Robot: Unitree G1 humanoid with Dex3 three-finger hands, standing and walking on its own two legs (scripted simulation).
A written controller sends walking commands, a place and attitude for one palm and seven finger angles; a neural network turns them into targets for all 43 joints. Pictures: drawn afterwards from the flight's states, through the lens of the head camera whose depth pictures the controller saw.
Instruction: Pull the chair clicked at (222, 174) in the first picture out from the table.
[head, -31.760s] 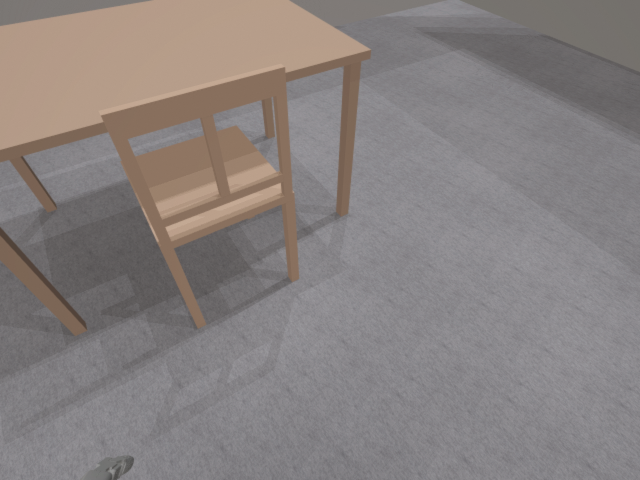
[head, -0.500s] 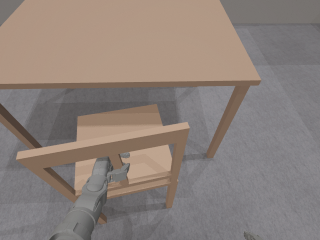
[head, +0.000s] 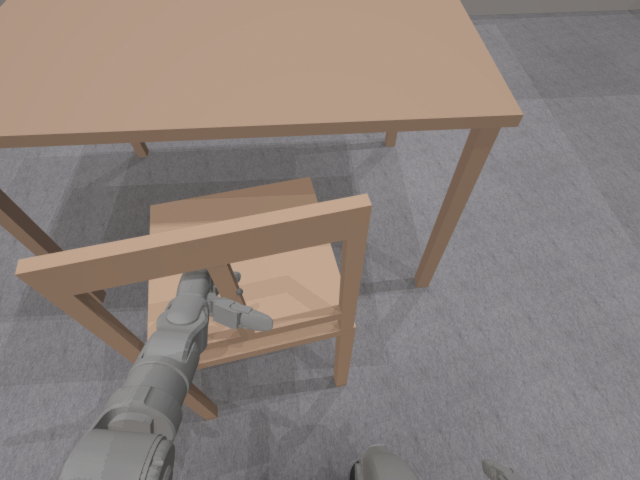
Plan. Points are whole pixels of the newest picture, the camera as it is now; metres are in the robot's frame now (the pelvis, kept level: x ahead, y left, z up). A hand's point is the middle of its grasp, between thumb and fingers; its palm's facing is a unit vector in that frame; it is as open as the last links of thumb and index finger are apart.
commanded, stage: open the thumb and straighten the fingers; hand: left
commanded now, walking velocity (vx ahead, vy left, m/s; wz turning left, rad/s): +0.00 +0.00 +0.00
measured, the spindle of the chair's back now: (234, 300) +0.39 +0.13 -0.08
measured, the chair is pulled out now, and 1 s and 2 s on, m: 0.16 0.16 0.16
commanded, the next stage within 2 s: draw the fingers out of the gap in 0.16 s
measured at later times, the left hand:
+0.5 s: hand (234, 318) +0.34 +0.11 -0.04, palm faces -0.05 -0.99 -0.13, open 17.4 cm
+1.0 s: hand (232, 385) +0.25 +0.11 -0.04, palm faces -0.06 -0.99 -0.13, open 17.5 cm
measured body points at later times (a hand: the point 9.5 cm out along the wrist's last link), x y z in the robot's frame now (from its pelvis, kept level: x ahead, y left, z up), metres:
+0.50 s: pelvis +0.00 -0.01 +0.00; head +0.06 -0.03 +0.44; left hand +0.34 +0.17 -0.03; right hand +0.11 -0.28 -0.11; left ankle -0.04 +0.10 -0.70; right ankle +0.08 -0.11 -0.70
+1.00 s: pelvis +0.01 -0.01 -0.01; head +0.05 -0.02 +0.44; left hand +0.25 +0.16 -0.03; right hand +0.19 -0.24 -0.09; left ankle -0.04 +0.10 -0.70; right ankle +0.08 -0.11 -0.70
